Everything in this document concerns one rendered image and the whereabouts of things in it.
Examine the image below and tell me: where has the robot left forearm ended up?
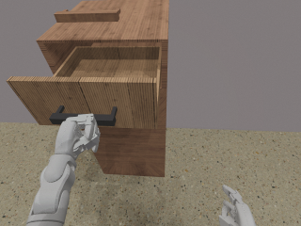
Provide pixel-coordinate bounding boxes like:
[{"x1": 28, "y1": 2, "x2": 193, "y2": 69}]
[{"x1": 25, "y1": 153, "x2": 77, "y2": 226}]

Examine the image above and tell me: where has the robot right hand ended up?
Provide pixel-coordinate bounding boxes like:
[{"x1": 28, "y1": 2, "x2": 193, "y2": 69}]
[{"x1": 219, "y1": 185, "x2": 256, "y2": 226}]

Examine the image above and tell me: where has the handle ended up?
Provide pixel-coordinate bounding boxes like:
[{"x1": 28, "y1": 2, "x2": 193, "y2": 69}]
[
  {"x1": 49, "y1": 105, "x2": 118, "y2": 126},
  {"x1": 54, "y1": 9, "x2": 119, "y2": 23}
]

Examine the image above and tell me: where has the robot left hand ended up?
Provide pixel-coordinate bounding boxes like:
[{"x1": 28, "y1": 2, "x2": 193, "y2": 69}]
[{"x1": 55, "y1": 113, "x2": 101, "y2": 161}]

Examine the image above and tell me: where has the cabinet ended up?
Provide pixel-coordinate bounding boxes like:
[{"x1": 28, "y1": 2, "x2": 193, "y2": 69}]
[{"x1": 36, "y1": 0, "x2": 169, "y2": 178}]

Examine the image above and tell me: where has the drawer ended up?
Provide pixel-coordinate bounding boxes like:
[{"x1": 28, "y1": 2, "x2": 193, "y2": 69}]
[{"x1": 7, "y1": 46, "x2": 162, "y2": 129}]

